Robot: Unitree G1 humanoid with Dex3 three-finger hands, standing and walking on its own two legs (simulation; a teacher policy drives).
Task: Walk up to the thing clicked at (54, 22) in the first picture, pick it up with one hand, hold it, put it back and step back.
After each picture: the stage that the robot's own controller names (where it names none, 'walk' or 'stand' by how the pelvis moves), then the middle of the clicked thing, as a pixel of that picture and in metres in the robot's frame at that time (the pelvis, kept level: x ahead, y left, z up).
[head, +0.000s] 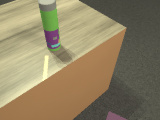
stand; (50, 26) +0.62 +0.17 +0.06
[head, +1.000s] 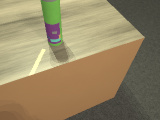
walk; (52, 19) +0.59 +0.16 +0.09
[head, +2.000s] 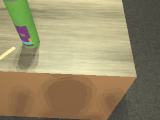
stand; (22, 19) +0.52 +0.27 +0.09
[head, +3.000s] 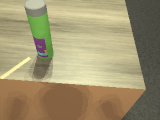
stand; (41, 32) +0.52 +0.19 +0.07
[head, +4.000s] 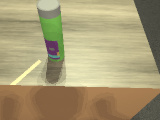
stand; (53, 34) +0.49 +0.13 +0.08
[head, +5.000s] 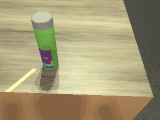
stand; (47, 44) +0.49 +0.16 +0.06
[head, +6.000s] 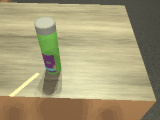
stand; (49, 48) +0.48 +0.15 +0.05
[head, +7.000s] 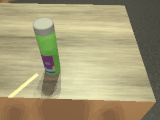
stand; (48, 49) +0.48 +0.15 +0.05
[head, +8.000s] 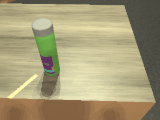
stand; (47, 50) +0.47 +0.16 +0.05
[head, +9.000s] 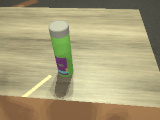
rise first; (62, 51) +0.47 +0.13 +0.06
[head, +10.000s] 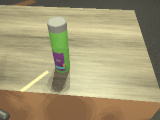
go down; (60, 47) +0.50 +0.12 +0.06
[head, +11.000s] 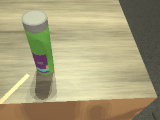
go down; (41, 47) +0.46 +0.13 +0.07
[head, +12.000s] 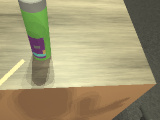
close in; (37, 30) +0.49 +0.12 +0.10
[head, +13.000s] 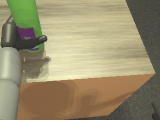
close; (27, 19) +0.50 +0.13 +0.12
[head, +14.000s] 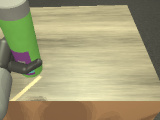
lift; (23, 42) +0.35 +0.16 +0.23
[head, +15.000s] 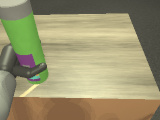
hold; (27, 46) +0.33 +0.16 +0.24
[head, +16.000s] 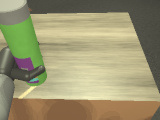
hold; (25, 48) +0.32 +0.16 +0.23
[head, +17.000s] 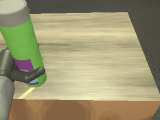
hold; (25, 50) +0.32 +0.16 +0.22
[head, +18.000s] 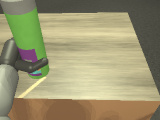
crouch; (29, 40) +0.35 +0.15 +0.24
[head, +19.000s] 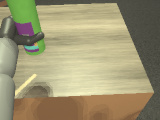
crouch; (25, 16) +0.45 +0.16 +0.24
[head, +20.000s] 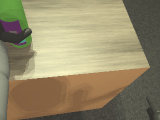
lower; (11, 12) +0.51 +0.15 +0.12
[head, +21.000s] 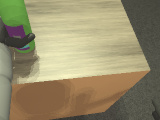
lower; (15, 17) +0.50 +0.15 +0.12
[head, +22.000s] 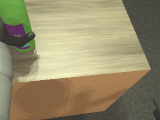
lower; (15, 16) +0.50 +0.15 +0.12
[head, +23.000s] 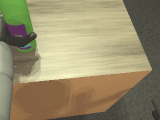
lower; (17, 16) +0.50 +0.15 +0.12
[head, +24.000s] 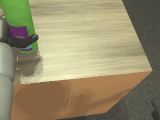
loosen; (19, 18) +0.50 +0.14 +0.12
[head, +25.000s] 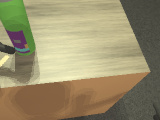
withdraw; (16, 22) +0.49 +0.15 +0.12
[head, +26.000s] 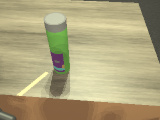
sink last; (59, 47) +0.46 +0.13 +0.08
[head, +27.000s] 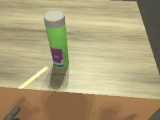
stand; (58, 42) +0.49 +0.13 +0.06
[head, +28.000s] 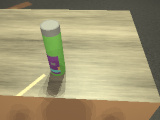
stand; (54, 50) +0.49 +0.14 +0.06
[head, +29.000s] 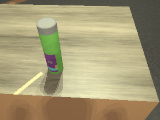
stand; (51, 48) +0.49 +0.15 +0.05
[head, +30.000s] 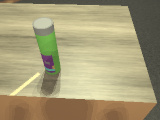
stand; (48, 49) +0.48 +0.16 +0.05
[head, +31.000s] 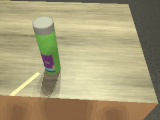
stand; (48, 48) +0.47 +0.16 +0.05
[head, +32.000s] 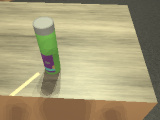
stand; (48, 49) +0.48 +0.15 +0.05
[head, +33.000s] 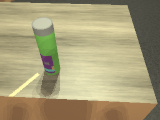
walk; (48, 49) +0.47 +0.16 +0.05
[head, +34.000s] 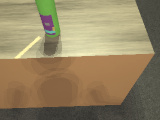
walk; (47, 9) +0.60 +0.17 +0.08
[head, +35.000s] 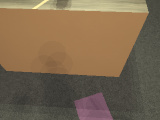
walk; out of the picture +0.88 +0.13 +0.09
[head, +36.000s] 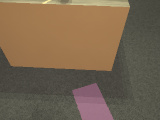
stand; out of the picture +1.12 +0.17 +0.08
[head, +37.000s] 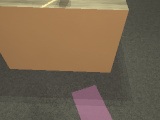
stand; out of the picture +1.10 +0.15 +0.06
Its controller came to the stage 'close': yes
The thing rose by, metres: 0.19
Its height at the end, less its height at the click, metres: +0.00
